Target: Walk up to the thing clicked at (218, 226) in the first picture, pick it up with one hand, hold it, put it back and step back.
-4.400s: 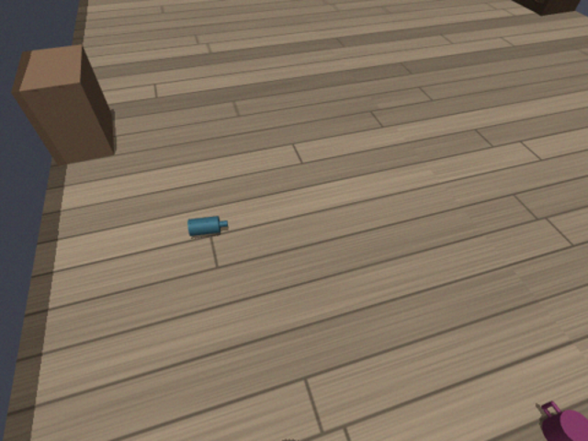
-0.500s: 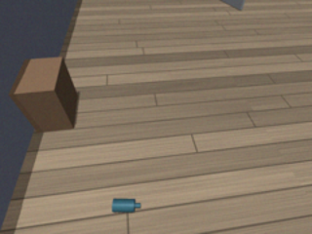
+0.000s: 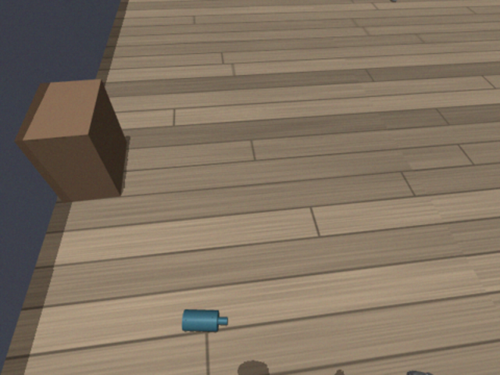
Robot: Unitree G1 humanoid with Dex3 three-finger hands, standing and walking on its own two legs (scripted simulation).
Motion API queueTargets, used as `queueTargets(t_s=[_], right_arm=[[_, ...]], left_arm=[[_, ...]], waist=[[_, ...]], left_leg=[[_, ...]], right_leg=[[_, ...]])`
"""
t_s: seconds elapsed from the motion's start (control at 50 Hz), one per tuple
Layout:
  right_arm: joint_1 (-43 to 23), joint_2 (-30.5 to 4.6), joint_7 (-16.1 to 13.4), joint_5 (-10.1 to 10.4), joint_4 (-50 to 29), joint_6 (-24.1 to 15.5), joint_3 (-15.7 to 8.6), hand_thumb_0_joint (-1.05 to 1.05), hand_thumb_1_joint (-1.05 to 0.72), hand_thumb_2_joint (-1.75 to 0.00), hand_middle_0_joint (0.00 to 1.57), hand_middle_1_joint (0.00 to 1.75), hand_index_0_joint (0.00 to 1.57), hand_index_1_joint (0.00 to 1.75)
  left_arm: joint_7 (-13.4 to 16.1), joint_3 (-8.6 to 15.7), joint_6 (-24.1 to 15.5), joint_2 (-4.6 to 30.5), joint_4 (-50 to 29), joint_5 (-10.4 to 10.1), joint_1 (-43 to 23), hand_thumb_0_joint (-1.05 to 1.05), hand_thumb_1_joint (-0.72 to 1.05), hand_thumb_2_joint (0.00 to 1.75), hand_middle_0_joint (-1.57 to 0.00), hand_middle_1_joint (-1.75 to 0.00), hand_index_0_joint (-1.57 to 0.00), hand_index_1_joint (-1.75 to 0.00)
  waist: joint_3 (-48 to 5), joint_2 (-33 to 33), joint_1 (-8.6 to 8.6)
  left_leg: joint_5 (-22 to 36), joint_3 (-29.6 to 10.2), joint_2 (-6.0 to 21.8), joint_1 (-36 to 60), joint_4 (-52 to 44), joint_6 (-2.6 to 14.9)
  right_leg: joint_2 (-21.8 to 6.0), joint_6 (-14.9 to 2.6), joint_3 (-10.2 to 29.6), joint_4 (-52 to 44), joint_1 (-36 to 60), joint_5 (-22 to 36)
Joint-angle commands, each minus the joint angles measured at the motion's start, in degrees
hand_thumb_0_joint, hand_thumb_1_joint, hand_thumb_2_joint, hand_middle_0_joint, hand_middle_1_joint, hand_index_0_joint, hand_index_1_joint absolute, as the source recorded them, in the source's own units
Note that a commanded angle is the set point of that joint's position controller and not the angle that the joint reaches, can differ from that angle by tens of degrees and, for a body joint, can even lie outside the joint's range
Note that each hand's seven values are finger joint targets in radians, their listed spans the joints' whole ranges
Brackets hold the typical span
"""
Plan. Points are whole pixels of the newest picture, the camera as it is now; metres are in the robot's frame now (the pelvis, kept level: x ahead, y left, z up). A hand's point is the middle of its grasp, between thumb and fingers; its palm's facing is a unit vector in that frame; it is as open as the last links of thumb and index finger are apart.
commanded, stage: walk up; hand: left
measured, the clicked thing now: (205, 320) +0.40 +0.16 -0.74
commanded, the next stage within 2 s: stand in 1.64 s
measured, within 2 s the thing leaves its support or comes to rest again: neither
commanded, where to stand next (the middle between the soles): +0.05 -0.02 m, yaw -1 degrees
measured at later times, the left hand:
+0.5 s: hand out of the picture -0.04 +0.21 -0.14, palm faces +0.09 -0.91 -0.40, open 7.4 cm
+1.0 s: hand out of the picture +0.00 +0.27 -0.17, palm faces +0.03 -0.93 -0.37, open 7.4 cm
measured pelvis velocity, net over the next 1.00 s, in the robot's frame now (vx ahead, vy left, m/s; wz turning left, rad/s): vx -0.04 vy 0.00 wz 0.02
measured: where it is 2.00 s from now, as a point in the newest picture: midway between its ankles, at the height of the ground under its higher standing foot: outside the picture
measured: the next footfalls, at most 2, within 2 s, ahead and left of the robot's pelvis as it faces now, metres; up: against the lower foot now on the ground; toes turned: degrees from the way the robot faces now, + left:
left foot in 0.70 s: +0.02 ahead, +0.11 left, +0.00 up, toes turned +1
right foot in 1.02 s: +0.01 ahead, -0.14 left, +0.00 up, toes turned +0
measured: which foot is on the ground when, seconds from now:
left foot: down 0.00-0.22, up 0.24-0.68, down 0.70-1.00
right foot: down 0.00-0.72, up 0.74-1.00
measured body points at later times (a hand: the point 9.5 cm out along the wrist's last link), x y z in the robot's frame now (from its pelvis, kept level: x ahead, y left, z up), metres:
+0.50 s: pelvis -0.05 -0.05 +0.00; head -0.01 -0.07 +0.44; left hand -0.04 +0.26 -0.11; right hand +0.04 -0.35 -0.15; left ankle -0.07 +0.10 -0.70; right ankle -0.07 -0.14 -0.74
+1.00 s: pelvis -0.04 +0.00 -0.02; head -0.01 +0.00 +0.43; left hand +0.00 +0.32 -0.14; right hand +0.13 -0.29 -0.12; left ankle +0.01 +0.11 -0.74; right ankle -0.03 -0.14 -0.74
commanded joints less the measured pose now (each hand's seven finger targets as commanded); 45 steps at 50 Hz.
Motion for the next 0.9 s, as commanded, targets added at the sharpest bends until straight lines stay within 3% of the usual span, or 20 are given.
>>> queueTargets(t_s=[0.0, 0.06, 0.1, 0.16, 0.18, 0.2, 0.22, 0.24, 0.26, 0.3, 0.42, 0.54, 0.58, 0.62, 0.66, 0.68, 0.7, 0.72, 0.78, 0.88], right_arm=[[0.6, -16.4, -1.1, 0.9, -5.6, 0.7, -4.3, 0.00, -0.90, -0.90, 0.20, 0.30, 0.20, 0.30], [-2.7, -17.3, -1.4, -0.3, -9.9, 1.7, -5.5, 0.00, -0.90, -0.90, 0.20, 0.30, 0.20, 0.30], [-5.1, -17.5, -1.5, -1.3, -12.9, 2.4, -5.9, 0.00, -0.90, -0.90, 0.20, 0.30, 0.20, 0.30], [-6.7, -15.5, -1.3, -1.9, -14.1, 2.8, -5.5, 0.00, -0.90, -0.90, 0.20, 0.30, 0.20, 0.30], [-4.9, -13.0, -1.0, -1.3, -14.0, 3.1, -4.8, 0.00, -0.90, -0.90, 0.20, 0.30, 0.20, 0.30], [-2.4, -9.2, -0.9, -1.1, -14.7, 3.0, -3.7, 0.00, -0.90, -0.90, 0.20, 0.30, 0.20, 0.30], [-3.5, -11.2, -1.7, -1.4, -14.8, 3.1, -4.3, 0.00, -0.90, -0.90, 0.20, 0.30, 0.20, 0.30], [-1.7, -13.3, -1.6, -0.9, -13.8, 2.9, -5.0, 0.00, -0.90, -0.90, 0.20, 0.30, 0.20, 0.30], [0.7, -13.2, -1.5, -0.5, -12.6, 2.6, -5.2, 0.00, -0.90, -0.90, 0.20, 0.30, 0.20, 0.30], [4.4, -11.9, -0.9, 0.1, -11.4, 1.8, -4.3, 0.00, -0.90, -0.90, 0.20, 0.30, 0.20, 0.30], [-2.8, -14.2, 0.5, -2.2, -16.1, 0.9, -4.2, 0.00, -0.90, -0.90, 0.20, 0.30, 0.20, 0.30], [0.5, -12.5, 1.9, -2.3, -16.8, 0.1, -4.8, 0.00, -0.90, -0.90, 0.20, 0.30, 0.20, 0.30], [2.1, -11.1, 1.9, -1.8, -16.8, -0.2, -4.4, 0.00, -0.90, -0.90, 0.20, 0.30, 0.20, 0.30], [4.4, -10.0, 1.4, -1.2, -15.9, -0.7, -4.3, 0.00, -0.90, -0.90, 0.20, 0.30, 0.20, 0.30], [10.6, -11.8, 0.3, -1.4, -13.8, -1.2, -5.2, 0.00, -0.90, -0.90, 0.20, 0.30, 0.20, 0.30], [11.2, -15.3, -0.4, -1.8, -14.1, -1.5, -5.9, 0.00, -0.90, -0.90, 0.20, 0.30, 0.20, 0.30], [8.1, -16.6, -1.0, -1.7, -16.0, -2.0, -5.3, 0.00, -0.90, -0.90, 0.20, 0.30, 0.20, 0.30], [5.7, -18.5, -1.0, -0.7, -16.1, -1.9, -5.6, 0.00, -0.90, -0.90, 0.20, 0.30, 0.20, 0.30], [-0.6, -15.7, -1.1, -1.1, -17.3, -1.9, -4.3, 0.00, -0.90, -0.90, 0.20, 0.30, 0.20, 0.30], [-1.5, -16.3, -1.0, -0.9, -16.9, -1.2, -4.3, 0.00, -0.90, -0.90, 0.20, 0.30, 0.20, 0.30]], left_arm=[[1.4, 3.1, 0.6, 12.1, -6.2, -0.2, 2.1, 0.00, 0.90, 0.90, -0.20, -0.30, -0.20, -0.30], [1.2, 3.6, 2.3, 11.3, -7.8, 0.3, 4.8, 0.00, 0.90, 0.90, -0.20, -0.30, -0.20, -0.30], [0.9, 4.2, 3.0, 11.1, -8.2, 0.4, 8.5, 0.00, 0.90, 0.90, -0.20, -0.30, -0.20, -0.30], [0.5, 4.6, 1.9, 10.4, -7.3, 1.4, 12.9, 0.00, 0.90, 0.90, -0.20, -0.30, -0.20, -0.30], [0.7, 5.4, 1.0, 12.8, -7.8, 2.4, 12.0, 0.00, 0.90, 0.90, -0.20, -0.30, -0.20, -0.30], [1.2, 6.8, 0.1, 18.6, -10.1, 3.5, 8.3, 0.00, 0.90, 0.90, -0.20, -0.30, -0.20, -0.30], [1.4, 7.2, -0.3, 22.5, -13.1, 4.1, 3.4, 0.00, 0.90, 0.90, -0.20, -0.30, -0.20, -0.30], [1.4, 7.1, -0.7, 20.7, -14.5, 3.7, 0.3, 0.00, 0.90, 0.90, -0.20, -0.30, -0.20, -0.30], [1.6, 6.2, -1.4, 17.2, -14.4, 3.3, -1.7, 0.00, 0.90, 0.90, -0.20, -0.30, -0.20, -0.30], [1.6, 5.4, -2.5, 13.6, -14.0, 3.2, -0.6, 0.00, 0.90, 0.90, -0.20, -0.30, -0.20, -0.30], [1.7, 7.7, -3.8, 17.3, -12.8, 2.2, 17.9, 0.00, 0.90, 0.90, -0.20, -0.30, -0.20, -0.30], [1.2, 7.3, -4.8, 16.4, -16.6, 1.9, 16.6, 0.00, 0.90, 0.90, -0.20, -0.30, -0.20, -0.30], [0.9, 6.6, -4.6, 16.1, -18.0, 2.3, 14.0, 0.00, 0.90, 0.90, -0.20, -0.30, -0.20, -0.30], [1.0, 5.8, -4.0, 15.2, -18.2, 2.0, 11.5, 0.00, 0.90, 0.90, -0.20, -0.30, -0.20, -0.30], [1.0, 4.1, -3.1, 12.4, -18.7, 1.0, 9.2, 0.00, 0.90, 0.90, -0.20, -0.30, -0.20, -0.30], [0.9, 2.9, -2.7, 9.2, -18.5, 0.5, 11.1, 0.00, 0.90, 0.90, -0.20, -0.30, -0.20, -0.30], [0.9, 2.3, -1.7, 7.7, -17.9, -0.1, 13.0, 0.00, 0.90, 0.90, -0.20, -0.30, -0.20, -0.30], [1.5, 3.6, -0.8, 13.1, -15.2, 0.0, 14.0, 0.00, 0.90, 0.90, -0.20, -0.30, -0.20, -0.30], [1.0, 3.3, -0.6, 12.9, -12.0, 0.1, 14.9, 0.00, 0.90, 0.90, -0.20, -0.30, -0.20, -0.30], [0.9, 3.8, -1.0, 13.5, -10.2, 0.5, 14.2, 0.00, 0.90, 0.90, -0.20, -0.30, -0.20, -0.30]], waist=[[-11.6, 4.7, -0.39], [-12.9, 11.4, 0.36], [-10.8, 12.4, 1.77], [-9.3, 7.2, 4.39], [-6.4, -2.1, 3.88], [-2.3, -15.4, 2.65], [0.0, -11.5, 3.31], [0.3, -8.5, 1.66], [-0.4, -4.3, -0.45], [-6.0, -4.7, -1.28], [-1.8, -7.7, 7.67], [-0.5, -6.1, 4.64], [-1.4, -7.3, 2.77], [-2.6, -6.3, 0.83], [-5.7, -1.4, -2.77], [-7.7, 7.7, -2.73], [-7.9, 10.8, -0.98], [-6.5, 8.1, -0.95], [-2.6, 9.3, 0.98], [-2.6, 11.0, 0.95]], left_leg=[[26.5, -9.8, 10.8, 7.5, 0.9, 6.58], [16.6, -14.0, 15.5, 0.2, -1.6, 12.40], [8.5, -13.9, 16.7, -5.9, -1.3, 14.02], [-4.6, -10.9, 10.7, -6.1, 6.6, 7.91], [-11.3, -7.8, 5.4, -9.9, 14.2, 5.21], [-23.7, -5.2, -3.9, -18.2, 24.5, 1.21], [-26.6, -12.1, -3.9, -14.2, 31.9, 0.09], [-24.6, -13.1, -3.7, -11.7, 37.8, 0.35], [-20.9, -14.1, -4.5, -12.1, 39.5, 0.37], [-16.3, -11.8, -4.1, -10.8, 36.1, -0.53], [-19.7, -9.0, -2.4, -26.3, 26.5, 0.08], [-17.3, -5.3, -0.1, -16.5, 22.3, 0.69], [-15.9, -2.9, 0.7, -9.4, 17.4, 1.19], [-9.7, -0.9, -0.3, -0.4, 10.5, 1.31], [0.9, -1.8, -0.5, 13.0, 2.6, 2.30], [1.2, -12.5, 8.1, 16.0, -1.4, 4.26], [-4.2, -26.6, 17.5, 11.4, -5.4, 8.97], [-12.7, -26.8, 19.5, 2.4, -5.5, 13.29], [-12.3, -18.3, 14.8, 0.3, -4.7, 10.54], [3.1, -12.2, 13.9, -3.1, -0.4, 11.16]], right_leg=[[-1.0, -2.98, 0.3, 11.7, -3.6, 12.2], [2.3, -3.75, 0.1, 26.1, -4.6, -13.5], [1.3, -4.42, 1.8, 31.2, -5.1, -18.2], [0.1, -5.18, 1.5, 8.2, -3.7, -7.6], [-4.1, -5.08, 10.2, -3.3, -3.9, -12.0], [-15.5, -7.19, 28.5, -10.4, -6.6, -13.2], [-22.3, -15.36, 32.3, -11.0, -17.8, -11.0], [-20.9, -16.49, 28.5, -8.6, -18.8, -3.3], [-16.2, -13.67, 21.0, -4.9, -14.4, 7.9], [-10.2, -9.41, 11.9, -2.5, -4.3, 12.2], [-15.0, -9.83, 18.9, -4.8, 20.7, 7.9], [-13.4, -11.18, 11.7, -6.5, 10.9, 10.3], [-13.7, -12.79, 8.6, -3.9, 4.9, 17.1], [-11.7, -11.55, 4.3, 2.1, -2.0, 24.1], [-7.3, -7.34, 0.6, 12.1, -11.2, 17.5], [-2.6, -4.47, -0.8, 18.8, -15.6, 7.0], [2.3, -2.59, 2.4, 22.7, -16.8, -16.7], [-0.3, -3.16, 6.0, 27.4, -10.9, -22.1], [-0.2, -3.26, 7.7, 26.4, -12.8, -18.7], [1.2, -2.17, 2.6, 23.3, -9.6, -13.2]])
